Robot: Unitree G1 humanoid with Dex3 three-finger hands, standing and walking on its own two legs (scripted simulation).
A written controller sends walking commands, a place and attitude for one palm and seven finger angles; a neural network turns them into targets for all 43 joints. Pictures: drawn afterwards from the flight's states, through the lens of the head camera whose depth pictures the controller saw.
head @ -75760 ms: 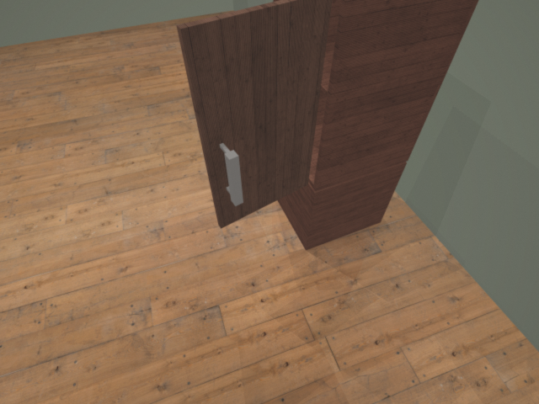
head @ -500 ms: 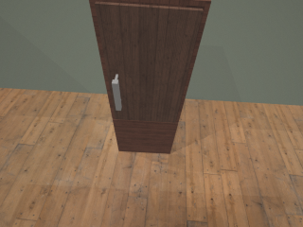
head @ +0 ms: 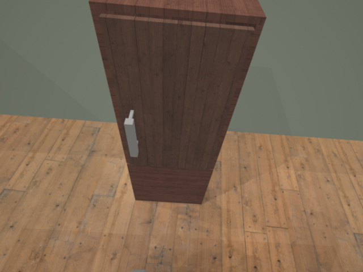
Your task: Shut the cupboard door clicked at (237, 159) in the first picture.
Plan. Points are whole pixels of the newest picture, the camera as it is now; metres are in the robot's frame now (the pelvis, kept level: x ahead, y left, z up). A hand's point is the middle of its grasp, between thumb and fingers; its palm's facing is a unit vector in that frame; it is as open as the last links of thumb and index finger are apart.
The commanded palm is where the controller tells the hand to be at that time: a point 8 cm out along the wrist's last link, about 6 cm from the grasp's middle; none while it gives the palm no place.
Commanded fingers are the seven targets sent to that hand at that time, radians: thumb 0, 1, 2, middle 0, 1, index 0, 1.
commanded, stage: come to a stop and stand still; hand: left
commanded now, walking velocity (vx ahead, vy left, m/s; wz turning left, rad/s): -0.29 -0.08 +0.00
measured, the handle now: (133, 134) +0.53 +0.18 -0.09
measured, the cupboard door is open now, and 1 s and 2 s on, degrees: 0 0 0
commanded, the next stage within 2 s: look again from close up in 1.26 s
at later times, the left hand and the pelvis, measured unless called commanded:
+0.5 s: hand out of the picture +0.14 +0.18 -0.16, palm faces +0.03 -0.98 -0.22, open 7.4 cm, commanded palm none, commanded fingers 0.00 0.90 0.90 -0.20 -0.30 -0.20 -0.30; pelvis +0.06 -0.01 +0.01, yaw +1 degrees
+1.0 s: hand out of the picture +0.09 +0.22 -0.15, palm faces +0.03 -0.97 -0.24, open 7.4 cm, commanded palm none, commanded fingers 0.00 0.90 0.90 -0.20 -0.30 -0.20 -0.30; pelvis +0.03 +0.02 +0.01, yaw +0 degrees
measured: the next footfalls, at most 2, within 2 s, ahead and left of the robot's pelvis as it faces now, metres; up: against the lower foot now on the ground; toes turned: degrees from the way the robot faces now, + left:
right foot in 0.18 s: +0.10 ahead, -0.13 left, +0.00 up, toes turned -1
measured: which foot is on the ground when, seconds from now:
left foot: down 0.00-1.00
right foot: up 0.00-0.16, down 0.18-1.00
